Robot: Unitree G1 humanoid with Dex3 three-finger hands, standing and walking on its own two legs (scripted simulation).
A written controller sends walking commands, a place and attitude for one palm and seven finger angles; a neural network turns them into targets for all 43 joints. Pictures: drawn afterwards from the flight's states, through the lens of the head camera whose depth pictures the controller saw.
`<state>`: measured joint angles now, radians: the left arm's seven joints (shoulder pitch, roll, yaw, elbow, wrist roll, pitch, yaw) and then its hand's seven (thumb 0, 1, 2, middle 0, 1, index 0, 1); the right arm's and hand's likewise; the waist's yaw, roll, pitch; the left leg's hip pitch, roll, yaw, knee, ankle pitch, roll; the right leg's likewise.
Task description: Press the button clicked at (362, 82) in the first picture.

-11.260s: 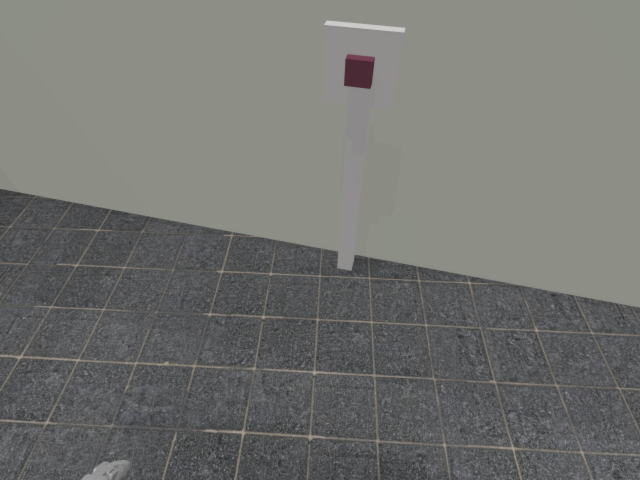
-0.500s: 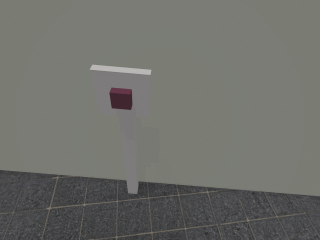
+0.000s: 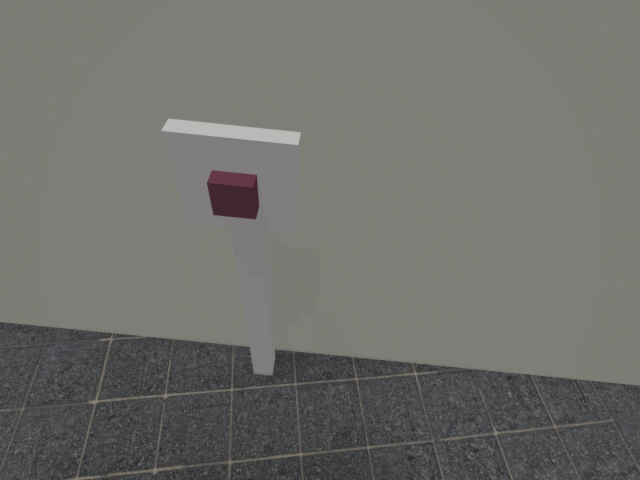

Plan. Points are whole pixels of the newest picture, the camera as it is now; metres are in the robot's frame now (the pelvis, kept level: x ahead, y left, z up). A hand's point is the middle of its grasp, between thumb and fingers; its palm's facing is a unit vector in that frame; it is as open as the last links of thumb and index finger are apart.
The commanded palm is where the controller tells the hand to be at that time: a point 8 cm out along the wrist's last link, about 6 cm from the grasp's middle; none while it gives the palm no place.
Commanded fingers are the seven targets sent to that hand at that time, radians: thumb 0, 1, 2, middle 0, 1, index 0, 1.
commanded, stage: come to a stop and stand still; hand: left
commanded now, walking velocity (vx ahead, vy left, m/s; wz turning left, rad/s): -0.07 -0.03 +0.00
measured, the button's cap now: (235, 193) +0.48 +0.17 +0.06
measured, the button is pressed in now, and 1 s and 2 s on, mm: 0 0 0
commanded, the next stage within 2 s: look again from close up in 1.10 s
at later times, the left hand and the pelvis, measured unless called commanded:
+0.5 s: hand out of the picture -0.07 +0.16 -0.18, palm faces +0.06 -0.99 -0.13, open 7.4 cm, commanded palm none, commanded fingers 0.00 0.90 0.90 -0.20 -0.30 -0.20 -0.30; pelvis -0.02 +0.01 +0.00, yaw +1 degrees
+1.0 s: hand out of the picture +0.04 +0.21 -0.18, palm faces -0.01 -0.98 -0.21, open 7.4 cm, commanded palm none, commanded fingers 0.00 0.90 0.90 -0.20 -0.30 -0.20 -0.30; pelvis +0.03 +0.04 +0.00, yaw -1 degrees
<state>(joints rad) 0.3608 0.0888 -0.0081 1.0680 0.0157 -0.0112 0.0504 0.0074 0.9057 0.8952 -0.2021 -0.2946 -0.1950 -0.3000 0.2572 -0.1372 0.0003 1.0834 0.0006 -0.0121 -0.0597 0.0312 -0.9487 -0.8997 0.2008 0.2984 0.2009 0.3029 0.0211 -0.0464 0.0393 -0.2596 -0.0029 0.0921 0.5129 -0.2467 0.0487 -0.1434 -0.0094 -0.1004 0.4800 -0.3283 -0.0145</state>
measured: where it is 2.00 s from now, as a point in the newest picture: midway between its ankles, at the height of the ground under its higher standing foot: outside the picture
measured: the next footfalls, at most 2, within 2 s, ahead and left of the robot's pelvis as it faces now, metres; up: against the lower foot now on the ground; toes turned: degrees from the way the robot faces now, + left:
none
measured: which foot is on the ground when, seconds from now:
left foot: down 0.00-1.00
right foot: down 0.00-1.00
